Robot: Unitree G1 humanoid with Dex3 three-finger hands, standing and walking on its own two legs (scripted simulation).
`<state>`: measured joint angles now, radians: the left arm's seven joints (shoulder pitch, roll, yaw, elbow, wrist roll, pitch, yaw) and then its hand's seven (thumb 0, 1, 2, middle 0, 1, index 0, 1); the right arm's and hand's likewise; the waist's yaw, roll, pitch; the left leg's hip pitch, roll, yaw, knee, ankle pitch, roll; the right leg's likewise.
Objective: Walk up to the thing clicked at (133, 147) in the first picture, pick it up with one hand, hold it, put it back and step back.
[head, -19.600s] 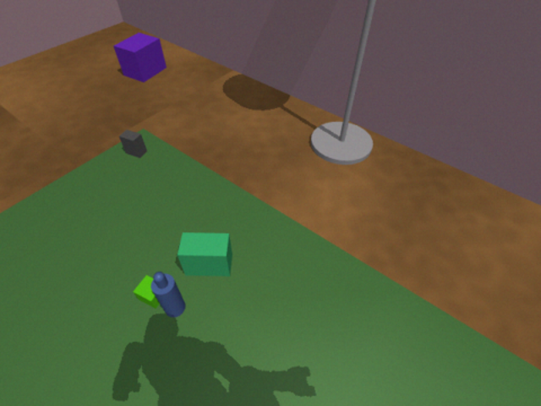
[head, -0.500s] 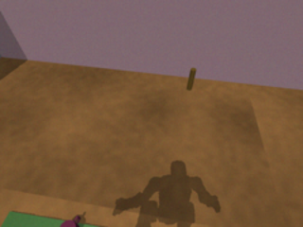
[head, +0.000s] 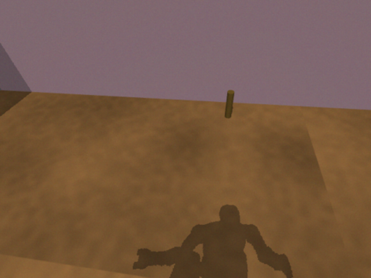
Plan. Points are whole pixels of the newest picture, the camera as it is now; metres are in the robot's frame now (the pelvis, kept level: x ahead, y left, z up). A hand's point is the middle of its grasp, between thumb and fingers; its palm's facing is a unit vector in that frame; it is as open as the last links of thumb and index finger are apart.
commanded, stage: walk up
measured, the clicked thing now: out of the picture -0.12 -0.98 -0.70
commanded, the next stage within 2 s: none
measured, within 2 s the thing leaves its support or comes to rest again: neither
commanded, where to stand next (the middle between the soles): +0.86 +0.10 m, yaw +1 degrees
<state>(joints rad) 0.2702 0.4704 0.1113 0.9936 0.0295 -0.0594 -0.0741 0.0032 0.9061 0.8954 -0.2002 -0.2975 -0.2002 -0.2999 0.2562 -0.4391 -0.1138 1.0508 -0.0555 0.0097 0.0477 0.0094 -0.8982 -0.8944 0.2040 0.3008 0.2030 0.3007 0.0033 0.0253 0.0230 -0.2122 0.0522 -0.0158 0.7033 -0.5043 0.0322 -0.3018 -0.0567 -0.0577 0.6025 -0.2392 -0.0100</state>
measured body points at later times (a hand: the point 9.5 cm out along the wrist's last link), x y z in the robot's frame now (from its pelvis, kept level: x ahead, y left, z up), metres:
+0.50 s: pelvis +0.21 +0.03 -0.02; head +0.24 +0.06 +0.43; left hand +0.18 +0.36 -0.15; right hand +0.35 -0.28 -0.11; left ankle +0.28 +0.14 -0.74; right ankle +0.07 -0.12 -0.70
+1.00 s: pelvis +0.46 +0.02 -0.02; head +0.48 +0.00 +0.43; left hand +0.53 +0.35 -0.11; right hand +0.53 -0.29 -0.15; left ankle +0.33 +0.14 -0.66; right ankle +0.55 -0.07 -0.74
